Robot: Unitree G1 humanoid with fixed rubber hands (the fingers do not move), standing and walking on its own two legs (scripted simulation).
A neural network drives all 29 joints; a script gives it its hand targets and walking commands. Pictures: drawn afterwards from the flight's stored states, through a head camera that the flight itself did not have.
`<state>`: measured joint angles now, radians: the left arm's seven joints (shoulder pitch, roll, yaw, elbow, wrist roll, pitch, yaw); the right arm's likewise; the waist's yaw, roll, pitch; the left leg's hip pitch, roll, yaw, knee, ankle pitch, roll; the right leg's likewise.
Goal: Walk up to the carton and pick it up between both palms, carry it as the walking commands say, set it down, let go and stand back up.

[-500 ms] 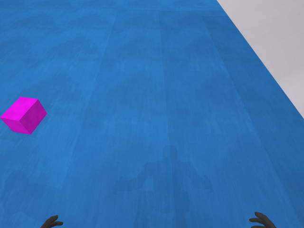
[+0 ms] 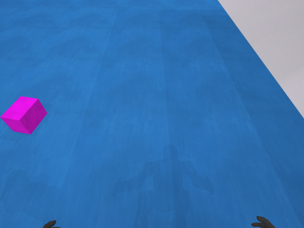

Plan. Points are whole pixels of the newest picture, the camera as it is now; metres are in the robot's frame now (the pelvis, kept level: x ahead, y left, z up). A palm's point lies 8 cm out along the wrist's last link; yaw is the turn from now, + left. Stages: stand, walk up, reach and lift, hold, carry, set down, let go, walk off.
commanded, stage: stand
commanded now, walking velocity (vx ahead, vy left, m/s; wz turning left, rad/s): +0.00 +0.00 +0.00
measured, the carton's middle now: (25, 114) +1.10 +1.07 -0.69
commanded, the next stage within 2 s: walk up in 0.58 s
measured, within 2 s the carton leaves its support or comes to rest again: neither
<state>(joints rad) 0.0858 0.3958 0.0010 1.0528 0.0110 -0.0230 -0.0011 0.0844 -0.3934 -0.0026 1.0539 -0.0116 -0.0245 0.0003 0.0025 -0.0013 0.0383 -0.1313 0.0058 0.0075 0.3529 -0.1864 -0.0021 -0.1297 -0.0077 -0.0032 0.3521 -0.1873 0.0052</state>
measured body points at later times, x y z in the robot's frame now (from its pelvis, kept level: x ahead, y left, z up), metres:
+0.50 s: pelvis +0.01 +0.00 +0.00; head +0.01 +0.00 +0.45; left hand +0.12 +0.32 -0.11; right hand +0.12 -0.32 -0.11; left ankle +0.00 +0.12 -0.75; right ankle +0.00 -0.12 -0.75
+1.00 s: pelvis +0.03 +0.04 -0.01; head +0.04 +0.05 +0.44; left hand +0.05 +0.44 -0.08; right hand +0.25 -0.27 -0.08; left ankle +0.08 +0.21 -0.72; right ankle +0.00 -0.12 -0.75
